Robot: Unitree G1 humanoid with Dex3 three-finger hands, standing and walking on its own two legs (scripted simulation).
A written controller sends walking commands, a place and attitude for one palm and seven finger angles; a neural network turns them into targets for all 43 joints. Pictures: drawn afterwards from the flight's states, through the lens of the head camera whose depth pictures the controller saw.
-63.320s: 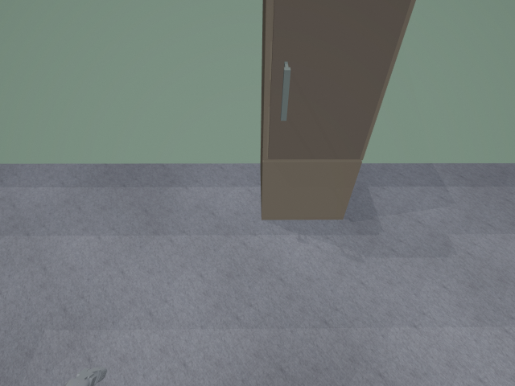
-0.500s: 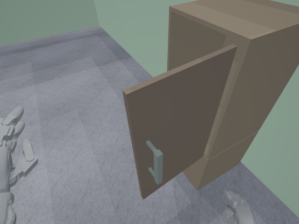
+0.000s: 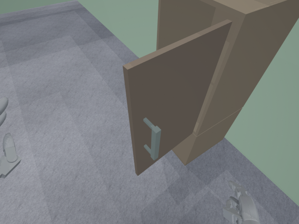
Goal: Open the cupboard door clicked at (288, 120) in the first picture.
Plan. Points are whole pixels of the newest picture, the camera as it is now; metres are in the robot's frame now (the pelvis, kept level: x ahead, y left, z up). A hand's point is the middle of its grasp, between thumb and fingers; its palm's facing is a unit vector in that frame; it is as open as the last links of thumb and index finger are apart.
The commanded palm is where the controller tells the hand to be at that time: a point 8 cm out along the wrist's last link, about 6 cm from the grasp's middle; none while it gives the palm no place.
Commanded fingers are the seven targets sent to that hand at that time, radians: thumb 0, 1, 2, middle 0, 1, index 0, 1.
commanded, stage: step back with the hand held close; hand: left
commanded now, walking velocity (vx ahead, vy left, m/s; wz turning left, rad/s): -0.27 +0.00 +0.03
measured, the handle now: (151, 140) +0.37 +0.02 -0.04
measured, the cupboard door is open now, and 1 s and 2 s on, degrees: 96 96 96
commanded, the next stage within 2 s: stop stepping back and stand still in 0.78 s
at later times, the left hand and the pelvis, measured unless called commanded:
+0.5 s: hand out of the picture +0.08 +0.29 +0.17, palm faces +0.58 -0.67 -0.46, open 7.4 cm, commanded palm +0.01 +0.32 +0.18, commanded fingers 0.00 0.90 0.90 -0.20 -0.30 -0.20 -0.30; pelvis -0.09 +0.00 -0.02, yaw +8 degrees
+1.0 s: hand out of the picture +0.02 +0.23 +0.18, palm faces +0.44 -0.79 -0.43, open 7.4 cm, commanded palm -0.05 +0.27 +0.18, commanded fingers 0.00 0.90 0.90 -0.20 -0.30 -0.20 -0.30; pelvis -0.19 -0.03 +0.01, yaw -1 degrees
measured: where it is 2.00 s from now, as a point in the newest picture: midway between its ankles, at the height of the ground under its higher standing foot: outside the picture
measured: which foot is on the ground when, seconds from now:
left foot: down 0.00-0.82, up 0.84-1.00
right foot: down 0.00-0.56, up 0.58-0.82, down 0.84-1.00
